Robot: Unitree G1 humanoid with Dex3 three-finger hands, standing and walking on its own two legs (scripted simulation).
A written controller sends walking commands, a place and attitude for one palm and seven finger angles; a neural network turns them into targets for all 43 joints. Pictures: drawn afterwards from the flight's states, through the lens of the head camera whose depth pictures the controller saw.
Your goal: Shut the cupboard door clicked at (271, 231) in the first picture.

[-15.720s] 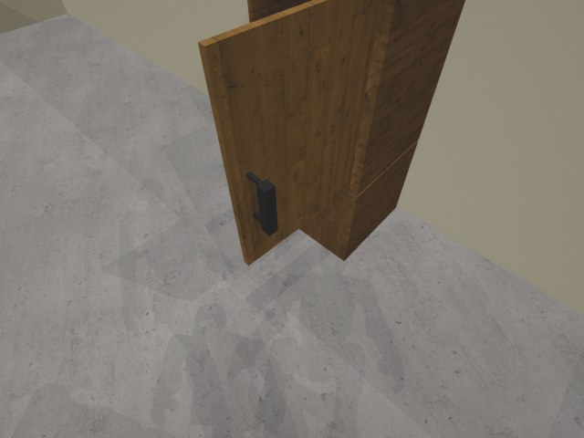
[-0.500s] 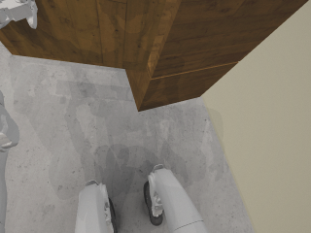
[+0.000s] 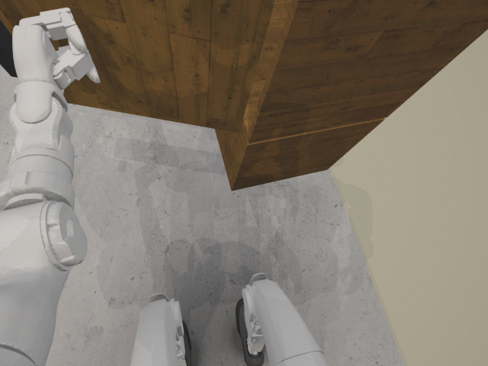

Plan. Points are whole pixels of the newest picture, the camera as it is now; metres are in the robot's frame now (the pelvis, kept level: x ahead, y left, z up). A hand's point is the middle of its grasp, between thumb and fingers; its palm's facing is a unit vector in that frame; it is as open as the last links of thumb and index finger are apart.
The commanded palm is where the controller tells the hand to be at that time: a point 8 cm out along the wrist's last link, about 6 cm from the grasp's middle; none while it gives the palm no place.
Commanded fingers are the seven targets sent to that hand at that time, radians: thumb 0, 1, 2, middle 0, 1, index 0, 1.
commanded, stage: pull the fist back off the door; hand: left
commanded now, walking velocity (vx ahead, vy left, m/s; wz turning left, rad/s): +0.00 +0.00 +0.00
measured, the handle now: (0, 22) +0.64 +0.26 +0.04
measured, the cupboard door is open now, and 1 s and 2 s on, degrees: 68 68 68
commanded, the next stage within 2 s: draw the hand back to the body in 0.42 s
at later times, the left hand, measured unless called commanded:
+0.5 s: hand (79, 109) +0.49 +0.16 +0.05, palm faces +0.02 -1.00 -0.03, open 3.1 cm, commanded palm +0.47 +0.20 +0.05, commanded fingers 0.00 0.90 0.90 -1.30 -1.50 -1.30 -1.50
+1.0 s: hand out of the picture +0.38 +0.20 +0.14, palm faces +0.03 -1.00 -0.03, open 3.1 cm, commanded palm +0.34 +0.25 +0.16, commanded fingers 0.00 0.90 0.90 -1.19 -1.38 -1.19 -1.38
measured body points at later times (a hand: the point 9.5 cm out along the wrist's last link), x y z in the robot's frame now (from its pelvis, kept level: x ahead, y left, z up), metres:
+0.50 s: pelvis +0.00 +0.00 +0.01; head +0.15 +0.03 +0.44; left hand +0.48 +0.21 +0.05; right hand +0.07 -0.26 -0.10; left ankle +0.01 +0.11 -0.60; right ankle +0.04 -0.11 -0.60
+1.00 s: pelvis +0.02 +0.01 +0.08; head +0.09 +0.02 +0.53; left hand +0.38 +0.26 +0.15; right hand +0.12 -0.24 -0.03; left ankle +0.01 +0.11 -0.60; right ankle +0.04 -0.11 -0.60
